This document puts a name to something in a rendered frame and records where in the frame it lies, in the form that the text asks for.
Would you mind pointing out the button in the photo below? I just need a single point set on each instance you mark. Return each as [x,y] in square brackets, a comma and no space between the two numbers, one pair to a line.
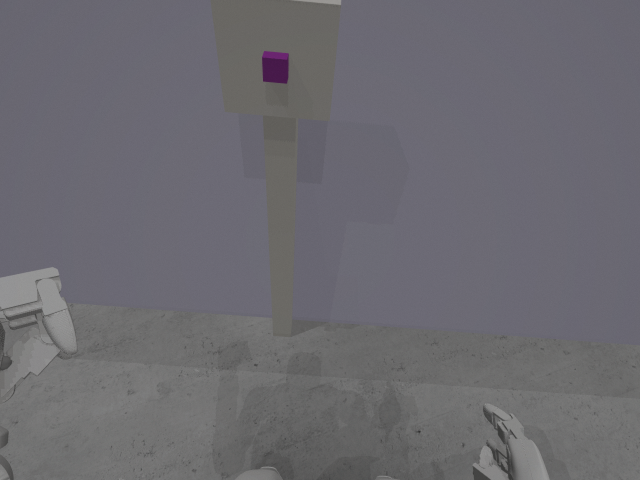
[275,67]

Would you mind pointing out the robot left hand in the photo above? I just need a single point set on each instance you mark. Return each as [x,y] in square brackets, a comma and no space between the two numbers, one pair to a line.
[27,299]

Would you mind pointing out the panel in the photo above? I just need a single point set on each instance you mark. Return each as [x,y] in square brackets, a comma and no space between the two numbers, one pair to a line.
[308,31]

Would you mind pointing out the robot right hand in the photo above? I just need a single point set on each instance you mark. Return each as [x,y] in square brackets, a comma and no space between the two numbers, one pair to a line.
[519,460]

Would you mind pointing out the left robot shin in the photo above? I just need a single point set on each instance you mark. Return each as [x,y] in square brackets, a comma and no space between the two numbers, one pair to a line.
[270,468]

